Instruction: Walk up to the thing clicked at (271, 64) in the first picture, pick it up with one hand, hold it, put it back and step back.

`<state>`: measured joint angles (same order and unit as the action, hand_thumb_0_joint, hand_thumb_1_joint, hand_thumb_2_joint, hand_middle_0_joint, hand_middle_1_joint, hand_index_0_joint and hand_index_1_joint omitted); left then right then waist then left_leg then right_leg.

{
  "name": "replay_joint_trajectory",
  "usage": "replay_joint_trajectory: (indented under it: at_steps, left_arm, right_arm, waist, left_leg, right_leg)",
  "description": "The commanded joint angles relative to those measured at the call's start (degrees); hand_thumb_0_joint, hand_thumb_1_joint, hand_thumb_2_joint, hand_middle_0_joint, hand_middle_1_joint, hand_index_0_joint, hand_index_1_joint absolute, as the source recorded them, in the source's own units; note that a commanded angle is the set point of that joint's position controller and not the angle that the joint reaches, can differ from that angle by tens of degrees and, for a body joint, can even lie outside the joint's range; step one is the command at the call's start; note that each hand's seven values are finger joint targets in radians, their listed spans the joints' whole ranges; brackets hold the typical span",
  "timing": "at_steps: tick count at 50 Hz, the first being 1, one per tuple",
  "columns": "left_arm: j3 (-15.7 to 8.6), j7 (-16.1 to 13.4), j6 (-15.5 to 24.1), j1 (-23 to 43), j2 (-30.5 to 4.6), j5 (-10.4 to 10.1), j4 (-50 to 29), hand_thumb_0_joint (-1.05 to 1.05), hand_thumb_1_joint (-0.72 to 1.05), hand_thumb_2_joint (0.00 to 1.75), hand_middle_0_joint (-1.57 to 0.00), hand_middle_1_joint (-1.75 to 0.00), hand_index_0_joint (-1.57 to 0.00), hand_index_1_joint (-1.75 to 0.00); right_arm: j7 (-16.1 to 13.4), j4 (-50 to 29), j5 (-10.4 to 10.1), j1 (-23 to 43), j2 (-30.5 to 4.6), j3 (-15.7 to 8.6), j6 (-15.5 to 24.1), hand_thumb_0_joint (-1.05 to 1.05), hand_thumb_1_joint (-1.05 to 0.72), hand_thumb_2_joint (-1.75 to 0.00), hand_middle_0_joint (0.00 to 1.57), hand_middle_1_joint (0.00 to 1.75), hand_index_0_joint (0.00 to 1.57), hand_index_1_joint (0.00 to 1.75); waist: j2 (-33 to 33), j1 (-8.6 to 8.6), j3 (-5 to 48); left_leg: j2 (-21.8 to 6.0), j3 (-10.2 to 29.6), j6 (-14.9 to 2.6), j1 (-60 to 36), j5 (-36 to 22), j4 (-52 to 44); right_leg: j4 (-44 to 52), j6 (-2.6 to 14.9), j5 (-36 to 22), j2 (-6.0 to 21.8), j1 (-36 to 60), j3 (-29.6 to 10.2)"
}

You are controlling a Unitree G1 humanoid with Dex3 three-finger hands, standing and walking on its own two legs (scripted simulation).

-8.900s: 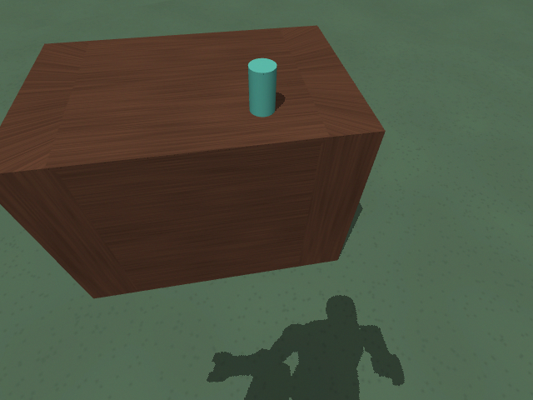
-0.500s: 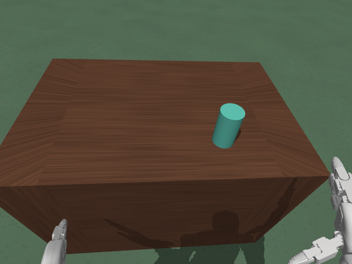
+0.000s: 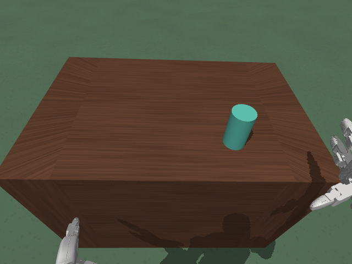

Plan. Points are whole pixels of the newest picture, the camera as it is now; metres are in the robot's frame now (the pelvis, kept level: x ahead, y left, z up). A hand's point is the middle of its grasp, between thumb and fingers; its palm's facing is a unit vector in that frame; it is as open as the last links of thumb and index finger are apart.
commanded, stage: go down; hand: right
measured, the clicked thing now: (238, 128) +0.51 -0.17 -0.01
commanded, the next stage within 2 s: none
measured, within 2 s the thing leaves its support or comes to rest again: neither
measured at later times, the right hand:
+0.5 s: hand (336, 153) +0.33 -0.32 +0.11, palm faces +0.11 +0.99 -0.01, open 17.5 cm
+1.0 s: hand (340, 136) +0.38 -0.35 +0.12, palm faces +0.14 +0.99 -0.01, open 17.6 cm
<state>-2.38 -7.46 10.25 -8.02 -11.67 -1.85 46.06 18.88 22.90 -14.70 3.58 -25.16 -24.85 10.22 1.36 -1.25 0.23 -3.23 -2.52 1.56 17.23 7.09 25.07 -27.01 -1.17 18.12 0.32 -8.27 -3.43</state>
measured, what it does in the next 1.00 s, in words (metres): stands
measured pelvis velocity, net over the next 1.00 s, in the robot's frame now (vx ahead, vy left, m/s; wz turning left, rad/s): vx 0.00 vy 0.00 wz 0.00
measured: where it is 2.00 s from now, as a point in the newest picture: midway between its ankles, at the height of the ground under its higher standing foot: outside the picture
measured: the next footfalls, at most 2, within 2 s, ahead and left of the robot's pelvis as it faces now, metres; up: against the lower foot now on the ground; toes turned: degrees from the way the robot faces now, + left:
none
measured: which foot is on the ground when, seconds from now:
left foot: down 0.00-1.00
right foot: down 0.00-1.00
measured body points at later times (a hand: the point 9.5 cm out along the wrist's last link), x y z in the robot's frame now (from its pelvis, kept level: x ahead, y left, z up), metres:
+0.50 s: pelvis +0.01 +0.00 +0.00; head +0.02 -0.02 +0.45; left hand +0.17 +0.26 -0.08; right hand +0.32 -0.38 +0.11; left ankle +0.07 +0.14 -0.74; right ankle -0.04 -0.14 -0.74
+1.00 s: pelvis +0.00 +0.00 -0.01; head +0.05 -0.02 +0.43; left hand +0.14 +0.26 -0.09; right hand +0.37 -0.40 +0.12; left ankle +0.07 +0.14 -0.74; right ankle -0.04 -0.14 -0.74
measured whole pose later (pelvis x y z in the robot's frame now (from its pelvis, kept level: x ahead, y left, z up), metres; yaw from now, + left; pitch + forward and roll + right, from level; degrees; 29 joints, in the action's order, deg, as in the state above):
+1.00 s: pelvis +0.00 +0.00 -0.01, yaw +0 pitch +9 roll +1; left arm 3.2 -9.8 11.2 -13.5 -13.8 -2.0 36.8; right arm 32.7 55.9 -15.3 29.8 -42.8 -33.1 10.2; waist -1.2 -4.0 3.6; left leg -2.3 -2.8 1.2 31.2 9.7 32.3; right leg -37.6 -1.5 22.7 1.2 -23.6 -3.9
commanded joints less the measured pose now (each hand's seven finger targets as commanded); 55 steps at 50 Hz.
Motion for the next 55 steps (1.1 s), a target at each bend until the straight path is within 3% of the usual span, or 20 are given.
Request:
replay_joint_trajectory:
  at_steps: [1,8,12,15,17,20,22,23,25,27,31,33,35,38,41,44,47,50,53,55]
  left_arm:
    - [-2.70,-1.63,3.42,3.26,-9.95,-0.42,-8.18,0.00,-0.55,0.04,-0.05,-0.04,-0.04,-0.05]
    - [-1.28,-1.36,3.33,7.45,-9.85,-0.43,-8.45,0.00,-0.56,0.05,-0.05,-0.04,-0.04,-0.05]
    - [1.01,-1.91,3.72,8.48,-8.46,-0.35,-12.55,0.00,-0.56,0.05,-0.05,-0.05,-0.04,-0.05]
    - [0.18,-2.77,3.04,4.61,-11.00,-0.50,-13.07,0.00,-0.56,0.05,-0.05,-0.05,-0.04,-0.05]
    - [-0.79,-3.43,2.90,2.66,-12.23,-0.48,-13.49,0.00,-0.56,0.05,-0.05,-0.04,-0.04,-0.05]
    - [-1.92,-3.49,2.42,-5.11,-11.14,-0.26,-8.90,0.00,-0.56,0.04,-0.05,-0.05,-0.05,-0.05]
    - [-1.91,-3.08,2.89,-5.81,-10.86,-0.18,-9.25,0.00,-0.55,0.04,-0.05,-0.05,-0.05,-0.05]
    - [-0.16,-2.56,2.98,-5.57,-9.41,-0.10,-9.60,0.00,-0.55,0.04,-0.05,-0.05,-0.05,-0.05]
    - [1.85,-1.93,3.35,-2.90,-6.68,-0.15,-8.73,0.00,-0.55,0.04,-0.05,-0.05,-0.05,-0.05]
    - [1.37,-2.04,4.15,1.79,-7.91,0.13,-9.41,0.00,-0.55,0.05,-0.05,-0.05,-0.05,-0.05]
    - [-0.77,-3.29,5.20,8.84,-15.04,0.26,-17.46,0.00,-0.56,0.06,-0.05,-0.05,-0.04,-0.06]
    - [0.43,-3.70,4.84,7.22,-14.05,-0.15,-18.57,0.00,-0.56,0.06,-0.05,-0.05,-0.04,-0.06]
    - [3.86,-3.44,3.81,2.60,-10.32,-0.41,-17.71,0.00,-0.57,0.06,-0.05,-0.05,-0.04,-0.06]
    - [3.73,-3.70,3.35,-1.61,-10.15,-0.16,-17.67,0.00,-0.56,0.06,-0.05,-0.04,-0.04,-0.05]
    - [3.45,-3.21,3.02,-4.73,-8.80,-0.16,-14.15,0.00,-0.57,0.06,-0.05,-0.05,-0.04,-0.05]
    - [2.19,-2.92,3.36,-4.02,-10.45,0.08,-17.51,0.00,-0.57,0.06,-0.05,-0.05,-0.04,-0.06]
    - [0.44,-3.04,4.08,-1.33,-12.00,0.05,-17.54,0.00,-0.57,0.07,-0.05,-0.05,-0.04,-0.06]
    - [3.07,-3.04,4.61,1.18,-10.48,0.18,-16.27,0.00,-0.58,0.08,-0.05,-0.05,-0.03,-0.06]
    - [2.59,-3.25,4.44,1.09,-11.44,0.21,-13.32,0.00,-0.58,0.07,-0.05,-0.05,-0.04,-0.06]
    - [1.94,-3.64,4.76,2.51,-13.23,0.45,-17.31,0.00,-0.57,0.07,-0.05,-0.05,-0.04,-0.06]
  right_arm:
    - [4.65,-3.25,-4.17,14.54,-18.85,-8.39,2.67,0.00,0.54,-0.01,0.06,0.04,0.06,0.04]
    - [8.80,-1.41,-4.98,19.28,-19.44,-6.96,2.73,0.00,0.60,-0.02,0.05,0.05,0.05,0.05]
    - [9.54,-7.14,-5.18,25.28,-20.64,-7.24,4.51,0.00,0.56,-0.03,0.05,0.05,0.05,0.05]
    - [10.62,1.17,-5.67,24.86,-21.18,-7.73,3.50,0.00,0.54,-0.03,0.05,0.05,0.05,0.05]
    - [10.89,-0.03,-5.48,31.41,-28.02,-11.31,3.73,0.00,0.52,-0.03,0.06,0.05,0.05,0.05]
    - [11.53,6.43,-4.91,30.27,-24.59,-7.98,2.06,0.00,0.51,-0.03,0.06,0.04,0.05,0.04]
    - [11.13,5.90,-3.55,33.61,-28.77,-8.94,2.04,0.00,0.54,-0.03,0.05,0.05,0.05,0.05]
    - [11.21,6.95,-3.50,33.82,-27.96,-8.13,1.81,0.00,0.56,-0.02,0.05,0.04,0.05,0.04]
    - [11.54,9.43,-3.74,35.19,-25.90,-6.54,1.53,0.00,0.59,-0.03,0.05,0.05,0.05,0.05]
    - [11.93,10.04,-4.38,38.36,-27.03,-7.54,2.19,0.00,0.61,-0.03,0.04,0.05,0.05,0.05]
    - [13.10,13.73,-4.29,42.06,-31.23,-9.43,3.61,0.00,0.55,-0.03,0.06,0.04,0.05,0.04]
    - [13.20,12.48,-3.89,43.74,-36.17,-11.91,4.19,0.00,0.52,-0.03,0.06,0.04,0.06,0.04]
    - [13.86,21.36,-3.65,37.45,-33.74,-11.23,3.27,0.00,0.53,-0.03,0.06,0.04,0.06,0.04]
    - [13.40,18.93,-3.19,42.80,-39.11,-13.83,3.92,0.00,0.52,-0.01,0.07,0.04,0.06,0.04]
    - [13.63,23.57,-2.20,38.61,-36.98,-11.25,2.77,0.00,0.56,-0.02,0.06,0.04,0.06,0.04]
    - [13.47,19.54,-1.65,44.35,-40.37,-12.23,3.37,0.00,0.58,-0.03,0.06,0.05,0.05,0.05]
    - [14.44,18.61,-2.57,48.97,-38.79,-11.37,4.06,0.00,0.59,-0.03,0.05,0.05,0.05,0.05]
    - [15.57,20.58,-2.40,50.97,-36.87,-9.26,4.03,0.00,0.57,-0.03,0.06,0.05,0.05,0.05]
    - [16.52,26.16,-2.03,48.97,-36.51,-7.92,3.40,0.00,0.54,-0.04,0.06,0.05,0.06,0.05]
    - [16.40,23.99,-1.57,51.36,-41.20,-10.41,3.46,0.00,0.54,-0.04,0.06,0.05,0.06,0.05]
  waist:
    - [0.61,2.00,9.96]
    - [2.46,2.47,12.06]
    - [4.54,2.07,20.84]
    - [2.27,-0.34,17.20]
    - [3.64,-0.64,17.07]
    - [5.63,-2.28,9.34]
    - [7.20,-2.30,9.58]
    - [7.22,-2.13,8.23]
    - [8.45,-2.07,9.29]
    - [6.35,-1.68,12.35]
    - [2.08,-1.40,24.40]
    - [4.51,0.28,29.40]
    - [1.77,0.14,23.88]
    - [2.93,0.02,23.42]
    - [4.29,-0.68,14.57]
    - [6.13,-2.10,18.14]
    - [7.88,-3.67,22.21]
    - [10.51,-3.56,24.40]
    - [8.04,-4.11,22.30]
    - [8.03,-3.62,26.83]
  left_leg:
    - [1.91,-2.37,-1.41,-10.67,-3.54,-1.67]
    - [2.20,-1.45,-2.55,-10.53,-8.77,0.61]
    - [2.42,-0.90,-2.89,-12.98,-13.15,2.55]
    - [2.53,-0.93,-2.46,-11.50,-11.53,1.77]
    - [1.94,-0.50,-2.09,-10.69,-10.92,1.48]
    - [1.74,-0.29,-1.97,-5.67,-4.68,0.02]
    - [1.81,-0.31,-2.03,-4.35,-3.55,0.20]
    - [2.10,-0.63,-2.11,-3.80,-1.93,0.26]
    - [2.40,-0.57,-2.44,-2.80,-2.55,1.31]
    - [2.50,-0.60,-2.34,-2.92,-3.52,2.45]
    - [2.03,0.20,-2.42,-7.93,-7.94,4.45]
    - [1.53,0.46,-2.55,-11.23,-10.35,5.75]
    - [1.87,-0.07,-2.55,-9.56,-8.76,5.48]
    - [1.52,0.48,-2.18,-9.01,-6.37,4.71]
    - [1.60,0.63,-2.20,-3.98,-1.72,3.69]
    - [2.10,0.67,-2.62,-3.12,-4.97,4.75]
    - [2.32,0.64,-2.95,-1.23,-8.67,6.72]
    - [2.62,0.34,-3.32,2.19,-8.49,8.04]
    - [2.45,0.34,-3.14,3.15,-5.75,8.19]
    - [1.94,0.60,-3.02,-0.16,-6.03,8.31]
  right_leg:
    - [5.49,1.42,-10.60,-1.46,-6.43,1.17]
    - [3.28,0.51,-19.98,-0.42,-7.52,0.95]
    - [1.27,-0.07,-27.56,-0.11,-3.34,0.81]
    - [1.21,0.38,-24.22,-0.29,-4.71,0.72]
    - [0.96,0.77,-21.21,-0.75,-5.43,1.26]
    - [2.27,1.36,-12.44,-1.07,-8.39,1.55]
    - [2.37,1.46,-10.21,-1.22,-9.45,1.76]
    - [2.64,1.39,-8.80,-0.98,-10.63,1.58]
    - [1.50,0.82,-11.10,-0.52,-11.30,1.10]
    - [0.18,0.76,-12.75,-0.14,-12.20,0.62]
    - [-2.41,0.81,-16.88,-0.19,-10.99,0.05]
    - [-3.53,0.71,-19.78,-0.80,-10.89,0.44]
    - [-3.32,0.94,-19.16,-0.90,-13.32,0.28]
    - [-2.92,1.24,-14.03,-1.12,-15.59,0.96]
    - [-1.78,1.72,-7.68,-1.31,-18.49,1.40]
    - [-3.30,1.24,-12.13,-0.87,-16.35,1.34]
    - [-5.70,0.62,-19.08,-0.21,-12.76,0.77]
    - [-7.45,-0.07,-24.80,0.35,-10.67,0.04]
    - [-7.55,0.40,-18.75,0.08,-14.82,0.00]
    - [-7.77,0.73,-16.31,-0.37,-15.00,0.42]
